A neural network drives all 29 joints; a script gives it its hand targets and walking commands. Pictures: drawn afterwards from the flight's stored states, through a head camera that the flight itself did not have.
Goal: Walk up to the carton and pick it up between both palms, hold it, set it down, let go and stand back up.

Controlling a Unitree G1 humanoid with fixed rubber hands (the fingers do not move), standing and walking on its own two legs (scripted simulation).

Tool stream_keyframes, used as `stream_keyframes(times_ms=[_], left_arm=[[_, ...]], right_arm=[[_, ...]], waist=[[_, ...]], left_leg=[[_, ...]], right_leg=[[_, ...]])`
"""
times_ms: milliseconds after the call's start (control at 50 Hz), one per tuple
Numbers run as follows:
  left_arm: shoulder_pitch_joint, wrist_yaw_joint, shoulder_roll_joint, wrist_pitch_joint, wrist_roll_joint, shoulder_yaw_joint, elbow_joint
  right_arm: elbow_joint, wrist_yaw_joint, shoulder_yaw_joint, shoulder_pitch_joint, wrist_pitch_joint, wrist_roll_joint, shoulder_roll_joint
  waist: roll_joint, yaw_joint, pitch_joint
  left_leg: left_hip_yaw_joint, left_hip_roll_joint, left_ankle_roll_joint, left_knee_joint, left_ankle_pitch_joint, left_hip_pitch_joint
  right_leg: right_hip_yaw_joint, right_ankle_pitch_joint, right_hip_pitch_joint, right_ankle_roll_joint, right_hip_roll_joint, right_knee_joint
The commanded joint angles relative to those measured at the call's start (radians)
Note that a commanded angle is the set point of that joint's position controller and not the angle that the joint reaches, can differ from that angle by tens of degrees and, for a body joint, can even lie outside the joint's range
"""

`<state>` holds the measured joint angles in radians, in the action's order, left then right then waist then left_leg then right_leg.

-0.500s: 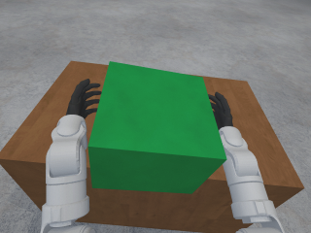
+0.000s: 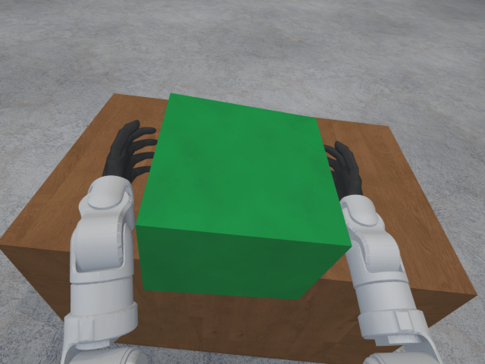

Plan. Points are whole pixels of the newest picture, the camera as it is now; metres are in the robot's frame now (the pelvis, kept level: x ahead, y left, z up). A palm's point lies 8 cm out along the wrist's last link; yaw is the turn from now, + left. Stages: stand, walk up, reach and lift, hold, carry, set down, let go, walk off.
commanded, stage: hold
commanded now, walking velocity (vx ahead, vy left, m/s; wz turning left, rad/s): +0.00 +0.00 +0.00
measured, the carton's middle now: (235, 198) +0.36 +0.00 +0.12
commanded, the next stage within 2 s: none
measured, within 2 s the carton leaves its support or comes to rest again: neither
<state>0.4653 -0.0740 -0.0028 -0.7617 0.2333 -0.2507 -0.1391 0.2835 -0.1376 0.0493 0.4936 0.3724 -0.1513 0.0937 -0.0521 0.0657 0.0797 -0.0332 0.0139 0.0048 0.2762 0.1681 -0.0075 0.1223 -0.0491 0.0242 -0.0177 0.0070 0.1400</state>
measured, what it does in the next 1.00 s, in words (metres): stands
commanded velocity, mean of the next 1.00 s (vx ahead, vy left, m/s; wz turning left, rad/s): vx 0.00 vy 0.00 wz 0.00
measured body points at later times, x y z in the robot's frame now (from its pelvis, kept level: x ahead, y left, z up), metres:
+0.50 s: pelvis +0.01 +0.00 +0.00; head -0.01 +0.03 +0.45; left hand +0.36 +0.17 +0.18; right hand +0.36 -0.17 +0.16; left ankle +0.00 +0.12 -0.75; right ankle +0.03 -0.11 -0.75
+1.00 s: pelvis +0.00 +0.00 +0.00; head -0.01 +0.03 +0.45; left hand +0.36 +0.17 +0.17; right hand +0.36 -0.17 +0.15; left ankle +0.00 +0.12 -0.75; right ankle +0.03 -0.11 -0.75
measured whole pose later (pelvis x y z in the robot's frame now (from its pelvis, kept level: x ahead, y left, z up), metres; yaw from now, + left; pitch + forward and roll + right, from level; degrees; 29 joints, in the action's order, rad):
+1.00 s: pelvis +0.00 +0.00 +0.00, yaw +0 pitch -7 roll -1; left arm 0.45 -0.07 -0.02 -0.78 0.24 -0.24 -0.17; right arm 0.27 -0.13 0.05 0.48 0.38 -0.17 0.10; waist -0.05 0.07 0.08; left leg -0.03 0.01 0.00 0.29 0.18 -0.01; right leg 0.12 -0.05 0.03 -0.02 0.01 0.14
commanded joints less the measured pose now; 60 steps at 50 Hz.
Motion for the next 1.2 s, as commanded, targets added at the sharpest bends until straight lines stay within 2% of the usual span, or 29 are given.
stream_keyframes(times_ms=[0, 20, 40, 100, 140, 200, 240, 260, 280, 300, 360, 380, 420, 460, 500, 540, 580, 600, 620, 660, 720, 800, 840, 920, 980, 1000, 1080, 1120, 1180], left_arm=[[0.542, -0.095, -0.308, 0.076, -0.121, 0.447, -0.210], [0.520, -0.096, -0.313, 0.073, -0.132, 0.451, -0.201], [0.519, -0.098, -0.304, 0.069, -0.115, 0.436, -0.176], [0.501, -0.099, -0.305, 0.059, -0.102, 0.426, -0.139], [0.476, -0.102, -0.309, 0.060, -0.115, 0.438, -0.168], [0.486, -0.100, -0.301, 0.070, -0.120, 0.455, -0.213], [0.485, -0.100, -0.307, 0.062, -0.109, 0.451, -0.211], [0.493, -0.101, -0.292, 0.055, -0.096, 0.425, -0.176], [0.482, -0.101, -0.289, 0.049, -0.095, 0.416, -0.171], [0.501, -0.102, -0.289, 0.055, -0.110, 0.433, -0.199], [0.483, -0.098, -0.314, 0.055, -0.104, 0.448, -0.233], [0.463, -0.097, -0.305, 0.055, -0.123, 0.457, -0.263], [0.427, -0.102, -0.305, 0.047, -0.119, 0.455, -0.252], [0.446, -0.105, -0.286, 0.043, -0.111, 0.442, -0.233], [0.451, -0.105, -0.298, 0.038, -0.116, 0.447, -0.217], [0.491, -0.107, -0.285, 0.043, -0.120, 0.431, -0.190], [0.499, -0.100, -0.300, 0.055, -0.122, 0.440, -0.191], [0.510, -0.094, -0.300, 0.057, -0.120, 0.450, -0.209], [0.526, -0.094, -0.296, 0.062, -0.130, 0.448, -0.219], [0.505, -0.095, -0.299, 0.056, -0.125, 0.459, -0.210], [0.494, -0.099, -0.304, 0.052, -0.116, 0.435, -0.156], [0.504, -0.098, -0.308, 0.050, -0.115, 0.443, -0.190], [0.520, -0.097, -0.308, 0.051, -0.121, 0.435, -0.182], [0.495, -0.096, -0.310, 0.052, -0.090, 0.423, -0.161], [0.510, -0.088, -0.319, 0.060, -0.114, 0.460, -0.223], [0.508, -0.089, -0.321, 0.065, -0.120, 0.465, -0.222], [0.488, -0.093, -0.295, 0.061, -0.110, 0.434, -0.163], [0.464, -0.092, -0.303, 0.063, -0.118, 0.450, -0.198], [0.465, -0.101, -0.306, 0.058, -0.123, 0.456, -0.234]], right_arm=[[-0.313, 0.081, -0.296, 0.612, -0.097, -0.069, -0.322], [-0.362, 0.076, -0.296, 0.617, -0.100, -0.064, -0.306], [-0.329, 0.076, -0.288, 0.631, -0.090, -0.063, -0.308], [-0.300, 0.082, -0.276, 0.589, -0.079, -0.055, -0.307], [-0.345, 0.080, -0.305, 0.575, -0.082, -0.070, -0.312], [-0.384, 0.071, -0.332, 0.591, -0.085, -0.095, -0.327], [-0.350, 0.072, -0.314, 0.573, -0.078, -0.083, -0.313], [-0.326, 0.073, -0.304, 0.591, -0.074, -0.072, -0.306], [-0.308, 0.073, -0.288, 0.575, -0.071, -0.065, -0.306], [-0.325, 0.075, -0.299, 0.583, -0.076, -0.079, -0.314], [-0.382, 0.073, -0.330, 0.575, -0.083, -0.102, -0.334], [-0.403, 0.066, -0.342, 0.558, -0.082, -0.100, -0.320], [-0.423, 0.055, -0.357, 0.553, -0.072, -0.099, -0.324], [-0.402, 0.054, -0.348, 0.560, -0.069, -0.100, -0.321], [-0.401, 0.056, -0.336, 0.569, -0.066, -0.101, -0.323], [-0.357, 0.063, -0.328, 0.595, -0.060, -0.091, -0.320], [-0.350, 0.069, -0.309, 0.599, -0.071, -0.071, -0.317], [-0.338, 0.073, -0.292, 0.585, -0.073, -0.077, -0.318], [-0.334, 0.076, -0.298, 0.590, -0.078, -0.075, -0.321], [-0.338, 0.078, -0.303, 0.588, -0.078, -0.080, -0.301], [-0.301, 0.080, -0.277, 0.583, -0.071, -0.063, -0.303], [-0.310, 0.081, -0.287, 0.590, -0.071, -0.080, -0.314], [-0.327, 0.080, -0.289, 0.622, -0.075, -0.073, -0.293], [-0.307, 0.084, -0.284, 0.594, -0.074, -0.067, -0.299], [-0.364, 0.084, -0.299, 0.608, -0.090, -0.082, -0.305], [-0.407, 0.080, -0.315, 0.636, -0.095, -0.078, -0.306], [-0.328, 0.083, -0.300, 0.599, -0.085, -0.072, -0.310], [-0.362, 0.080, -0.319, 0.589, -0.091, -0.080, -0.320], [-0.362, 0.065, -0.336, 0.552, -0.073, -0.088, -0.331]], waist=[[0.086, 0.019, -0.434], [0.069, 0.021, -0.461], [0.080, 0.011, -0.425], [0.069, 0.023, -0.368], [0.045, 0.022, -0.416], [0.080, 0.012, -0.445], [0.096, 0.021, -0.410], [0.080, 0.005, -0.369], [0.074, 0.014, -0.360], [0.076, 0.005, -0.382], [0.084, 0.006, -0.404], [0.057, 0.023, -0.442], [0.036, 0.004, -0.455], [0.042, -0.005, -0.420], [0.062, 0.000, -0.395], [0.043, 0.006, -0.358], [0.072, 0.013, -0.373], [0.098, 0.027, -0.366], [0.069, 0.023, -0.389], [0.091, 0.014, -0.427], [0.077, 0.021, -0.373], [0.091, 0.019, -0.385], [0.065, 0.015, -0.391], [0.084, 0.006, -0.362], [0.088, 0.012, -0.449], [0.065, 0.018, -0.455], [0.061, 0.002, -0.401], [0.039, 0.006, -0.447], [0.062, 0.013, -0.416]], left_leg=[[0.039, -0.047, 0.031, -0.034, -0.252, 0.059], [0.033, -0.046, 0.028, -0.022, -0.276, 0.031], [0.028, -0.047, 0.026, -0.028, -0.275, 0.033], [0.038, -0.039, 0.033, -0.034, -0.223, 0.051], [0.035, -0.045, 0.029, -0.020, -0.281, 0.023], [0.026, -0.053, 0.024, -0.015, -0.348, 0.017], [0.026, -0.049, 0.035, -0.019, -0.318, 0.027], [0.026, -0.047, 0.026, -0.034, -0.256, 0.054], [0.032, -0.044, 0.031, -0.040, -0.231, 0.047], [0.033, -0.045, 0.031, -0.037, -0.221, 0.049], [0.032, -0.045, 0.022, -0.020, -0.336, 0.035], [0.025, -0.045, 0.024, -0.004, -0.406, 0.011], [0.024, -0.048, 0.019, -0.007, -0.426, 0.002], [0.029, -0.053, 0.013, -0.027, -0.324, 0.029], [0.030, -0.047, 0.020, -0.031, -0.277, 0.040], [0.034, -0.045, 0.017, -0.047, -0.205, 0.068], [0.041, -0.045, 0.025, -0.052, -0.183, 0.061], [0.036, -0.042, 0.027, -0.047, -0.199, 0.047], [0.041, -0.043, 0.027, -0.042, -0.213, 0.049], [0.046, -0.045, 0.036, -0.027, -0.250, 0.011], [0.035, -0.040, 0.040, -0.041, -0.229, 0.038], [0.041, -0.045, 0.043, -0.034, -0.235, 0.053], [0.033, -0.043, 0.036, -0.032, -0.231, 0.042], [0.041, -0.041, 0.034, -0.038, -0.227, 0.056], [0.030, -0.044, 0.035, -0.016, -0.318, 0.011], [0.025, -0.045, 0.034, -0.013, -0.336, 0.007], [0.033, -0.045, 0.019, -0.040, -0.218, 0.062], [0.041, -0.042, 0.021, -0.022, -0.278, 0.044], [0.029, -0.054, 0.025, -0.015, -0.342, 0.029]], right_leg=[[-0.020, 0.222, 0.275, 0.010, 0.042, 0.067], [-0.022, 0.237, 0.286, 0.015, 0.039, 0.064], [-0.025, 0.224, 0.269, 0.012, 0.035, 0.055], [-0.017, 0.162, 0.236, 0.013, 0.040, 0.049], [-0.022, 0.230, 0.273, 0.017, 0.040, 0.057], [-0.038, 0.319, 0.288, 0.024, 0.031, 0.068], [-0.032, 0.270, 0.287, 0.019, 0.033, 0.064], [-0.027, 0.213, 0.275, 0.020, 0.027, 0.056], [-0.019, 0.191, 0.263, 0.017, 0.033, 0.052], [-0.015, 0.184, 0.259, 0.023, 0.033, 0.056], [-0.042, 0.318, 0.300, 0.019, 0.032, 0.065], [-0.037, 0.379, 0.338, 0.018, 0.036, 0.074], [-0.048, 0.408, 0.353, 0.026, 0.030, 0.067], [-0.040, 0.318, 0.327, 0.030, 0.030, 0.066], [-0.036, 0.259, 0.302, 0.026, 0.028, 0.056], [-0.034, 0.202, 0.282, 0.024, 0.027, 0.050], [-0.028, 0.163, 0.265, 0.023, 0.034, 0.044], [-0.034, 0.169, 0.245, 0.015, 0.030, 0.046], [-0.024, 0.180, 0.251, 0.013, 0.034, 0.049], [-0.023, 0.196, 0.253, 0.016, 0.040, 0.044], [-0.018, 0.159, 0.237, 0.013, 0.039, 0.043], [-0.027, 0.166, 0.255, 0.011, 0.044, 0.042], [-0.024, 0.162, 0.265, 0.010, 0.044, 0.041], [-0.021, 0.161, 0.250, 0.015, 0.039, 0.046], [-0.027, 0.241, 0.273, 0.009, 0.043, 0.061], [-0.022, 0.262, 0.283, 0.019, 0.047, 0.062], [-0.029, 0.186, 0.283, 0.022, 0.032, 0.053], [-0.029, 0.247, 0.294, 0.028, 0.039, 0.061], [-0.042, 0.318, 0.309, 0.019, 0.034, 0.064]])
